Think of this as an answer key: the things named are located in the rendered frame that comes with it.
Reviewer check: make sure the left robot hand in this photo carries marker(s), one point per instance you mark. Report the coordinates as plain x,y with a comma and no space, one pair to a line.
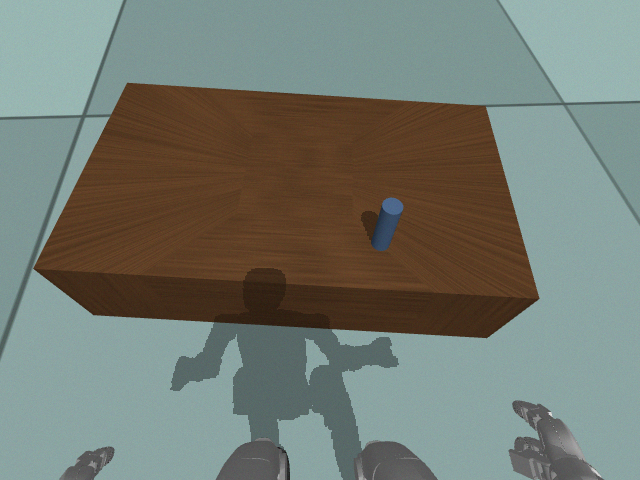
89,464

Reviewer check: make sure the right robot hand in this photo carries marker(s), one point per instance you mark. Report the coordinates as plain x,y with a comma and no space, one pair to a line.
531,457

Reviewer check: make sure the can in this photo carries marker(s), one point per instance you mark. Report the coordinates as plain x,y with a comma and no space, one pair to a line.
388,218

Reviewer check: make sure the right robot arm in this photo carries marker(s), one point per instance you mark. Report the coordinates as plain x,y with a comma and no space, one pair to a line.
570,468

